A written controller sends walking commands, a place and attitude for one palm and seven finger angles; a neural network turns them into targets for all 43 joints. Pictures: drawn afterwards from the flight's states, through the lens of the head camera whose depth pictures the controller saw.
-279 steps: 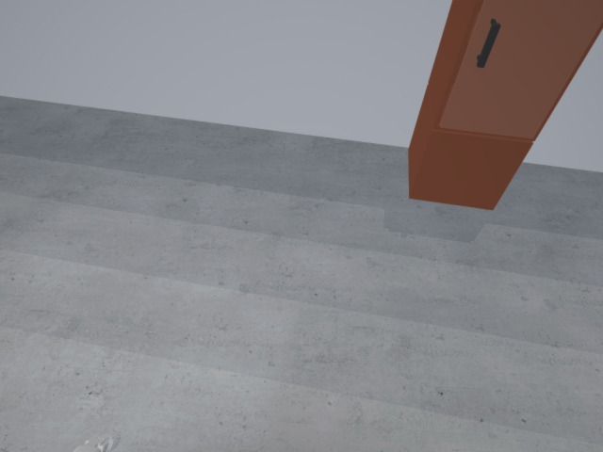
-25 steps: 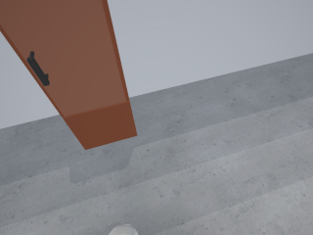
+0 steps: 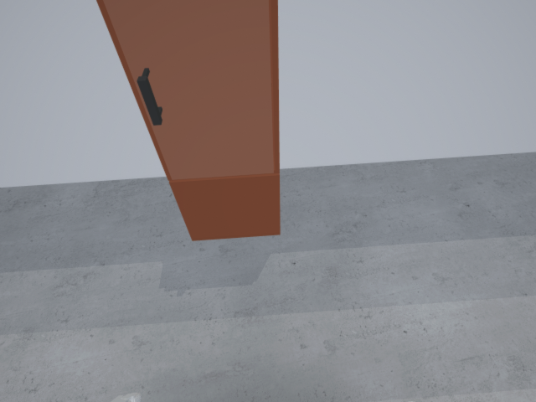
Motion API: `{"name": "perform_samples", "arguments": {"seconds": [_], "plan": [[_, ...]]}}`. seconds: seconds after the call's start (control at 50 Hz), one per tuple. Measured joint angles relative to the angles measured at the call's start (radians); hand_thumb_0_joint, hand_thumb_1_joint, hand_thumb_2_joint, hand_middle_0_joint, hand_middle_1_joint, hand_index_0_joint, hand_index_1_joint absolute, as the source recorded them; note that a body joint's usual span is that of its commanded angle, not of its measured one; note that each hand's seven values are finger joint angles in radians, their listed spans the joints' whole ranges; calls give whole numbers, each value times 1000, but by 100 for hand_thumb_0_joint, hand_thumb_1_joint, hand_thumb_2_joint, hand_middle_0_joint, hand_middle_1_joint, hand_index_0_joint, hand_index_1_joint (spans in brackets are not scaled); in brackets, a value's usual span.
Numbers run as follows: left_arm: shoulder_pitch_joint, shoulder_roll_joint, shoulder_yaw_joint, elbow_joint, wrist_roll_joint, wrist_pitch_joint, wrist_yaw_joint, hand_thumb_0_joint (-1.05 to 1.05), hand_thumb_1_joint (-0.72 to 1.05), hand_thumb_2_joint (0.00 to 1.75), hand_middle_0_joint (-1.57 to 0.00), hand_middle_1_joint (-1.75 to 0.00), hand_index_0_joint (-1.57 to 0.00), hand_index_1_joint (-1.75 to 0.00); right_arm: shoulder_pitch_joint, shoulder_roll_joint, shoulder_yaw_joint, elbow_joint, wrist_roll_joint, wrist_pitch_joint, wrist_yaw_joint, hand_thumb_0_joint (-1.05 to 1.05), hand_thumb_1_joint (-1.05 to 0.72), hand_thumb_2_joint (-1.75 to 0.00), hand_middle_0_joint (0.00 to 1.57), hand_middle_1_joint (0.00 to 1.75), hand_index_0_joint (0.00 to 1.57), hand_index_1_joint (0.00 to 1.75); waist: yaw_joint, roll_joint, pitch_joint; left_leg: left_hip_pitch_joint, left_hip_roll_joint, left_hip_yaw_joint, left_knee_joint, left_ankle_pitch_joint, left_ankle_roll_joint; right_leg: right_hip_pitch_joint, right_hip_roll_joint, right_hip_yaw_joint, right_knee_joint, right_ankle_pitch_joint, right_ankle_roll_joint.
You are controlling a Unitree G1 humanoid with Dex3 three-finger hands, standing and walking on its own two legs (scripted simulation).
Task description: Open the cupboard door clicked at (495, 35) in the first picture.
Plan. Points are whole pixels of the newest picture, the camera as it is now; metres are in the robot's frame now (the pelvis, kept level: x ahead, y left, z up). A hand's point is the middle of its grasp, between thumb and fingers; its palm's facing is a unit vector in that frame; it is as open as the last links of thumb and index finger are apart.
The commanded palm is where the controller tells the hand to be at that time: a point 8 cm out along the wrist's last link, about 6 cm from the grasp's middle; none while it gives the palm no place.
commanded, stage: turn to face it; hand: left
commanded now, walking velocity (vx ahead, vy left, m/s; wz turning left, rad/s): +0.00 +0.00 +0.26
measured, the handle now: (151, 97) +0.80 +0.35 +0.01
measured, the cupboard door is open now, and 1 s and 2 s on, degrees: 0 0 0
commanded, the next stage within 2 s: take the last steps up to it in 0.04 s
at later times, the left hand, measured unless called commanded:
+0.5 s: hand out of the picture -0.07 +0.24 -0.17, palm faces +0.22 -0.95 -0.21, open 7.4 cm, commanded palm none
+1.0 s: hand (156, 338) +0.25 +0.24 -0.16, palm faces +0.16 -0.97 -0.17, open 7.4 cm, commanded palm none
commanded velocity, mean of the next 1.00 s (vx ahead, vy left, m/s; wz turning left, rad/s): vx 0.25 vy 0.04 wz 0.07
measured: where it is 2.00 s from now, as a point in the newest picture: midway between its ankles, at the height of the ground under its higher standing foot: (260, 393)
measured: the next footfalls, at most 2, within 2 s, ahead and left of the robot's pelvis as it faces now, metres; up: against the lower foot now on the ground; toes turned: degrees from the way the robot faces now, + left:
left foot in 0.42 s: +0.00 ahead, +0.15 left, +0.00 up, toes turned +15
right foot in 0.92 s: +0.28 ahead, -0.02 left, +0.00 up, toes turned +0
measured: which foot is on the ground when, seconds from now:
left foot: up 0.00-0.40, down 0.42-0.92, up 0.94-1.00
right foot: down 0.00-0.42, up 0.44-0.90, down 0.92-1.00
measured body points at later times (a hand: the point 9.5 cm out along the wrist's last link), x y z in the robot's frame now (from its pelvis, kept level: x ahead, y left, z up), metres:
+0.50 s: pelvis +0.00 +0.05 +0.01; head +0.00 +0.08 +0.46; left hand -0.08 +0.29 -0.16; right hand +0.09 -0.18 -0.13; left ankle -0.04 +0.14 -0.73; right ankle +0.01 -0.09 -0.69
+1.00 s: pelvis +0.16 +0.06 -0.01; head +0.18 +0.05 +0.44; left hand +0.24 +0.29 -0.14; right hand +0.08 -0.16 -0.16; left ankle +0.00 +0.15 -0.65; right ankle +0.24 -0.02 -0.73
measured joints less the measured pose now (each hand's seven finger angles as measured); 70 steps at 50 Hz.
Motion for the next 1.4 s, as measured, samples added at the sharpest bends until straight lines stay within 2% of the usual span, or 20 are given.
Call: {"name": "perform_samples", "arguments": {"seconds": [0.06, 0.12, 0.16, 0.26, 0.36, 0.4, 0.44, 0.5, 0.54, 0.6, 0.72, 0.84, 0.88, 0.92, 0.98, 1.04, 1.14, 1.24, 1.32, 1.4], "plan": [[6, -31, -16, -2, 7, -8, 1, 0, 90, 90, -20, -30, -20, -30, 17, -11, -15, 14, 2, 22, -1, 1, -90, -90, 20, 30, 20, 30, -4, 18, -3, -91, -25, -15, 271, -156, 6, 7, -13, -31, 8, -9, -56], [21, -52, -23, 7, 7, -5, 4, 0, 90, 90, -20, -30, -20, -30, 33, -20, -22, 36, -2, 30, 5, 1, -91, -90, 20, 30, 20, 30, -4, 21, -6, -148, -18, -1, 474, -114, -4, 36, -22, -53, -45, 14, -60], [29, -58, -24, 17, 9, -4, 6, 0, 90, 90, -20, -30, -20, -30, 46, -20, -23, 49, -2, 30, 7, 1, -91, -90, 20, 30, 20, 30, -6, 15, -8, -149, -3, 11, 497, -93, -14, 50, -29, -68, -75, 31, -59], [56, -54, -16, 50, 13, -19, 4, 0, 90, 90, -20, -30, -20, -30, 78, -12, -16, 86, -6, 30, 10, 1, -91, -90, 19, 30, 19, 30, 10, -10, -15, -77, 33, 44, 338, -112, -25, 72, -45, -101, -126, 56, -52], [103, -24, -2, 101, 19, -28, -3, 0, 90, 90, -20, -30, -20, -30, 87, 5, -6, 101, -5, 17, 19, 1, -91, -90, 19, 30, 19, 30, 39, -47, -30, 0, 47, 92, 133, -147, -4, 79, -70, -124, -145, 63, -28], [128, -8, 6, 129, 16, -22, -4, 0, 90, 90, -20, -30, -20, -30, 91, 13, 0, 95, -5, -3, 18, 1, -91, -90, 19, 30, 19, 30, 44, -61, -39, 58, 46, 117, -5, -100, 6, 75, -82, -127, -126, 52, -12], [153, 4, 12, 154, 8, -7, -8, 0, 90, 90, -20, -30, -20, -30, 99, 16, 3, 84, -6, -30, 11, 1, -91, -90, 19, 30, 19, 30, 38, -60, -50, 99, 45, 122, -108, -21, 21, 47, -87, -122, -49, -20, -1], [165, 19, 18, 192, 12, 26, -11, 1, 90, 90, -20, -30, -20, -30, 119, 44, 15, 83, -10, -57, -5, 1, -91, -90, 19, 30, 19, 30, 28, -78, -52, 123, 30, 139, -99, -18, 48, -48, -66, -45, 208, -155, -13], [156, 19, 18, 202, 14, 28, -19, 1, 91, 90, -20, -30, -20, -30, 146, 61, 24, 93, -8, -69, -15, 1, -91, -90, 19, 30, 19, 30, 17, -74, -53, 162, 20, 137, -154, -9, 59, -113, -55, -25, 345, -114, -18], [129, 13, 13, 192, 14, 11, -27, 1, 91, 90, -20, -30, -19, -30, 189, 84, 34, 125, -3, -82, -23, 1, -91, -90, 19, 30, 20, 30, 13, -68, -50, 221, 2, 133, -246, 23, 67, -186, -54, -13, 427, -32, -10], [55, -17, 5, 164, 10, -1, -27, 1, 91, 90, -20, -30, -19, -30, 267, 123, 39, 192, 1, -98, -31, 1, -90, -90, 20, 30, 20, 30, -2, -62, -37, 316, -25, 133, -338, 23, 73, -241, -60, -7, 349, 30, 5], [-32, -49, 3, 132, 6, -7, -30, 1, 91, 90, -20, -30, -19, -30, 322, 131, 31, 234, -9, -102, -35, 1, -90, -90, 20, 30, 20, 30, -44, -48, -16, 382, -24, 144, -324, -54, 53, -204, -42, -28, 139, 34, -26], [-57, -57, 2, 118, 6, -18, -32, 1, 91, 90, -20, -30, -19, -30, 337, 126, 29, 246, -10, -100, -36, 1, -90, -90, 20, 30, 20, 30, -54, -36, -7, 393, -10, 147, -284, -102, 40, -165, -22, -43, 65, 32, -44], [-74, -61, 0, 101, 9, -47, -33, 1, 91, 90, -20, -30, -19, -30, 354, 124, 27, 257, -3, -98, -34, 1, -90, -90, 20, 30, 20, 30, -52, -27, 1, 361, 12, 143, -148, -176, 31, -110, -2, -60, -12, 116, -73], [-83, -71, -1, 87, 3, -82, -25, 0, 90, 90, -20, -30, -20, -30, 326, 112, 19, 259, 10, -78, -26, 1, -90, -90, 20, 30, 20, 30, -43, -11, 18, 151, 29, 82, 346, -195, 52, -91, 7, -87, 46, 71, -100], [-49, -81, -3, 99, 1, -79, -10, 0, 90, 90, -20, -30, -20, -30, 270, 85, 7, 229, 1, -62, -21, 1, -91, -90, 20, 30, 20, 30, -33, -2, 4, -36, 54, 64, 563, -100, 55, -25, 21, -97, -24, 54, -93], [14, -49, 16, 131, 4, -73, 9, -2, 94, 90, -20, -30, -20, -30, 167, 56, -3, 147, -8, -58, -16, 1, -91, -90, 19, 30, 19, 30, -25, -6, -35, -179, 109, 80, 377, -12, 23, 66, 31, -100, -157, 81, -86], [71, -36, 7, 171, 10, -61, -5, -1, 93, 90, -20, -30, -20, -30, 87, 45, 0, 99, -7, -71, -4, 1, -91, -90, 19, 30, 19, 30, 2, -15, -45, -153, 111, 99, 117, 41, 9, 128, 27, -90, -190, 54, -60], [123, -39, 4, 192, 5, -44, -6, 0, 92, 90, -20, -30, -20, -30, 62, 40, 13, 87, -8, -95, -4, 1, -91, -90, 19, 30, 19, 30, 24, -18, -49, -40, 92, 117, -82, 158, 13, 141, 15, -79, -99, -35, -25], [124, -28, -8, 221, -6, -9, 11, 0, 91, 90, -20, -30, -19, -30, 25, 85, 43, 108, -7, -89, -29, 1, -91, -90, 19, 30, 19, 30, 40, -81, -33, 0, 52, 161, -70, 85, 46, 81, -11, -8, 74, -197, -13]]}}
